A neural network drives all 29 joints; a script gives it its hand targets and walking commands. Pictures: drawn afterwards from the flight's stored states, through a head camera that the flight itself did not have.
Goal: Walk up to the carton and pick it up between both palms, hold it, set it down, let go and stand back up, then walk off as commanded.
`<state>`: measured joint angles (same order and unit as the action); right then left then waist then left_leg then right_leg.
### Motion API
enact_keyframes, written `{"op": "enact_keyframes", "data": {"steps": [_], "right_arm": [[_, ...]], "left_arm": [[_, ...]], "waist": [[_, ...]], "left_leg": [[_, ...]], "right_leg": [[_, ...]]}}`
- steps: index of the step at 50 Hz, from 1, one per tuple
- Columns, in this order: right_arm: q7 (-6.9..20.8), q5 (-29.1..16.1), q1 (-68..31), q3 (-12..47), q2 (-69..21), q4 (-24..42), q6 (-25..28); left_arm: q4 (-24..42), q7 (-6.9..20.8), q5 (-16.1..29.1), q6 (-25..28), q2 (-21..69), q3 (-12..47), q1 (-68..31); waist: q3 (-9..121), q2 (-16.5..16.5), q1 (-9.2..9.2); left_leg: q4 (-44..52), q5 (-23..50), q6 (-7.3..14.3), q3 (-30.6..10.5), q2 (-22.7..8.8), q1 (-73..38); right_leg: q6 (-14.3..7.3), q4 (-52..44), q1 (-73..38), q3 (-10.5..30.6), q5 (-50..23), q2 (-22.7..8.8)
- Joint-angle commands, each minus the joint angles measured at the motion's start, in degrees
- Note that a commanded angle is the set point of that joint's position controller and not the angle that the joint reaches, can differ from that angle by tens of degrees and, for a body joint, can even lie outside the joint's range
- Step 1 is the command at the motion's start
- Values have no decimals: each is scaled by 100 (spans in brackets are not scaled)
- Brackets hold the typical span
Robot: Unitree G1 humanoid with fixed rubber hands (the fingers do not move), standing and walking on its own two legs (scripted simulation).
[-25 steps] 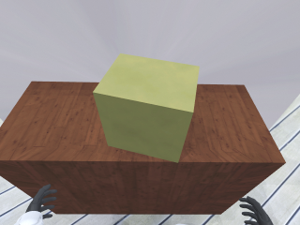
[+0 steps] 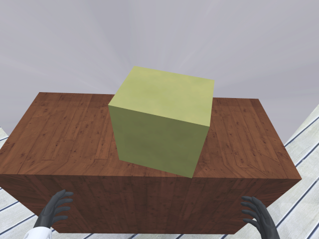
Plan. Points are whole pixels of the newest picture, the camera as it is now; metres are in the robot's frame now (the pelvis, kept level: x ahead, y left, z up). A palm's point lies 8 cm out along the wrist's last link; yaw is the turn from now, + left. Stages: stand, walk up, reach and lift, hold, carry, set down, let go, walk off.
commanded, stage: reach and lift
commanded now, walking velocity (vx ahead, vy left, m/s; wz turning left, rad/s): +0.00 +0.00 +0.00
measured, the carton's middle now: (163, 122) +0.44 +0.00 +0.04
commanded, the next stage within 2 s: none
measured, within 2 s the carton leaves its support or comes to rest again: neither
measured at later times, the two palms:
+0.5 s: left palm (49, 195) +0.22 +0.27 +0.01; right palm (248, 207) +0.19 -0.19 +0.03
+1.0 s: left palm (62, 167) +0.26 +0.24 +0.06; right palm (237, 176) +0.24 -0.16 +0.07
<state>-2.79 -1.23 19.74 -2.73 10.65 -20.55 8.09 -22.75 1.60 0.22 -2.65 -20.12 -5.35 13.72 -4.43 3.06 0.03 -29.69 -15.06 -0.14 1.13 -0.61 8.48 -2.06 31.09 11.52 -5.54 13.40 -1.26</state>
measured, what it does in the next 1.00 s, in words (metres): stands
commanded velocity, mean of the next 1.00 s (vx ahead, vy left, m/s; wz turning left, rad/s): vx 0.00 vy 0.00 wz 0.00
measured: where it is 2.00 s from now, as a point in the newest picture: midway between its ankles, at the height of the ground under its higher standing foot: outside the picture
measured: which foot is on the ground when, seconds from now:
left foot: down 0.00-1.00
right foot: down 0.00-1.00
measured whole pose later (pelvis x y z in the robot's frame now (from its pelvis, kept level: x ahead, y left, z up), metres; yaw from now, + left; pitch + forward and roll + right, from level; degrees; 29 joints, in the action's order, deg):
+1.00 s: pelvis +0.03 +0.02 +0.01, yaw +0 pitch -3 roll +0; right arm -9.1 -10.8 18.1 2.9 6.2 12.7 -11.7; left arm 5.9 4.6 12.9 -9.2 -22.7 0.0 11.8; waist -2.8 3.1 0.0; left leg -27.0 -16.1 0.0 1.2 -0.4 7.9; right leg -1.0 25.9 9.7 -5.5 13.2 -1.2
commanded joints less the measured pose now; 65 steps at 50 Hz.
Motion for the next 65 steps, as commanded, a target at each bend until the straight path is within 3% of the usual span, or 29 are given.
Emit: {"op": "enact_keyframes", "data": {"steps": [1,7,13,20,28,32,38,41,46,56,65], "right_arm": [[-320,-314,-56,423,-246,1701,85],[-472,-472,152,647,-583,2493,-405],[-667,-693,404,772,-759,3142,-670],[-779,-822,783,804,-753,3582,-513],[-749,-1017,794,753,-759,3973,-325],[-711,-1101,632,663,-684,4088,-449],[-707,-1165,113,401,-466,4394,-915],[-727,-1137,-160,236,-389,4566,-1218],[-779,-1122,-649,26,-286,4695,-1721],[-1015,-1266,-1466,-109,7,4724,-2408],[-1104,-1305,-2234,-249,311,4961,-2460]], "left_arm": [[1468,225,1047,438,-1105,-313,-444],[1796,324,1472,400,-1332,-306,-430],[2231,401,1723,433,-1393,-208,-251],[2726,471,1709,602,-1242,-163,268],[3408,396,1770,890,-1170,12,345],[3641,326,1847,862,-1131,95,323],[3919,234,1982,490,-1091,182,-37],[4134,178,2067,188,-1086,235,-369],[4360,119,2031,-417,-1112,84,-1001],[4214,224,1701,-1687,-1084,-512,-2093],[4511,340,1781,-2125,-1196,-540,-2991]], "waist": [[414,-507,205],[256,-292,278],[387,-352,305],[623,-549,316],[759,-794,297],[735,-938,316],[755,-1003,270],[776,-994,145],[911,-961,23],[1129,-903,-91],[1628,-914,-288]], "left_leg": [[1706,-820,595,413,-270,2492],[1369,-368,412,426,-27,1316],[1132,164,278,264,-32,810],[913,1104,99,93,-61,443],[899,1531,-80,-101,-101,376],[971,1339,-108,-169,-129,417],[1154,856,-111,-204,-155,644],[1285,432,-92,-242,-199,840],[1325,367,-75,-200,-196,881],[1169,1444,-128,-15,-34,214],[866,2707,-302,71,26,-517]], "right_leg": [[282,-679,-2968,876,204,128],[206,-1319,-1711,1075,776,-214],[205,-1333,-1366,1017,93,-271],[154,-1174,-1477,893,-856,-92],[15,-1134,-1543,851,-1061,77],[-53,-1158,-1517,875,-846,73],[-78,-1155,-1612,921,-613,74],[-79,-1140,-1677,910,-454,85],[-50,-1086,-1728,868,-554,102],[67,-1189,-1753,811,-1381,115],[121,-1201,-1643,717,-2139,204]]}}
